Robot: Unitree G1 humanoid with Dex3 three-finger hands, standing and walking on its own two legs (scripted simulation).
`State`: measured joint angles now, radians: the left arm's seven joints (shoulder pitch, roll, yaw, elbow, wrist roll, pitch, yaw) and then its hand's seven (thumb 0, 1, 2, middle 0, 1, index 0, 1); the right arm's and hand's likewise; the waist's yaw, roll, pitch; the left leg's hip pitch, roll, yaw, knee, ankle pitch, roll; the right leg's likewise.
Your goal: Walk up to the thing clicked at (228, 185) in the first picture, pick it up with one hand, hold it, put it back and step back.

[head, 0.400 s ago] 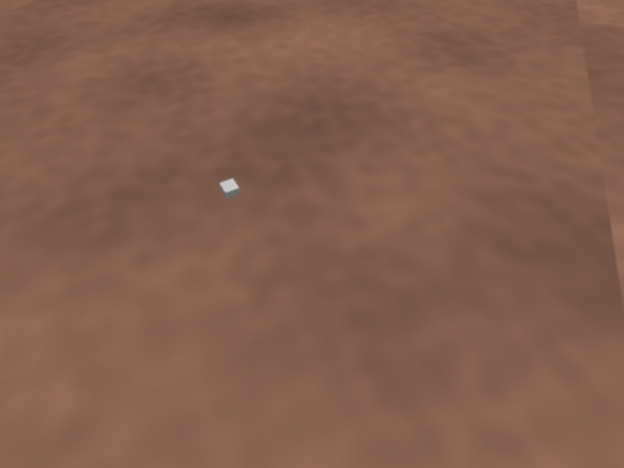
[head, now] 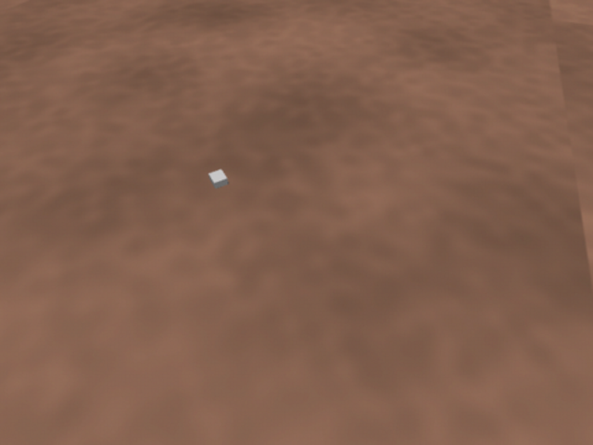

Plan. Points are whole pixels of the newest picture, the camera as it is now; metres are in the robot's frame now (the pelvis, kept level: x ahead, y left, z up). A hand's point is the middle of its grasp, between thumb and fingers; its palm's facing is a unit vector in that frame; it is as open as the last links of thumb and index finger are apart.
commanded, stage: stand
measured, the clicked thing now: (218, 178) +1.45 +0.41 -0.76
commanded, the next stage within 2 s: walk up in 0.72 s
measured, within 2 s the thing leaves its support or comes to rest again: neither
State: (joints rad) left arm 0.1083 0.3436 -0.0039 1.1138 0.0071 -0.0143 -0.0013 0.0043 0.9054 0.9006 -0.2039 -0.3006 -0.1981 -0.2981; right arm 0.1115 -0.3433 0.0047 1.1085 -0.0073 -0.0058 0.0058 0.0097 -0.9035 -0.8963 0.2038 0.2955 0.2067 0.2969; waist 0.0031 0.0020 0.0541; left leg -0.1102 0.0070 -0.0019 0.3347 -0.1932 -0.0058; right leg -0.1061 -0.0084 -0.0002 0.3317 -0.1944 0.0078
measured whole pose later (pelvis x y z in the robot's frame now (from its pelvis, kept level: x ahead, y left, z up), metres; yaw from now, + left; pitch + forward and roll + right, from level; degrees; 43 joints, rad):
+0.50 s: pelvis +0.00 +0.00 +0.00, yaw +0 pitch -2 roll +0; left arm 0.11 0.35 0.00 1.11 0.01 -0.01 0.00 0.00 0.91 0.90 -0.20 -0.30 -0.20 -0.30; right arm 0.11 -0.34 0.00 1.11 -0.01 -0.01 0.00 0.01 -0.90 -0.90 0.20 0.30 0.21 0.30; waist 0.00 0.00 0.05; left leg -0.09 0.00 0.00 0.32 -0.19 -0.01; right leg -0.09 -0.01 0.00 0.33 -0.20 0.01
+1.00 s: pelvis -0.02 -0.04 -0.01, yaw +14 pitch +0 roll +2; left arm 0.09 0.39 0.06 0.85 0.03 0.02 -0.02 0.00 0.91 0.90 -0.20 -0.30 -0.20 -0.30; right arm 0.22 -0.39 -0.08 0.89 -0.04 0.05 -0.01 0.01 -0.90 -0.90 0.20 0.30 0.21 0.30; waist -0.01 -0.02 0.12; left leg -0.43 -0.06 -0.07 0.85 -0.43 0.01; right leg -0.23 -0.02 -0.05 0.56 -0.33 -0.04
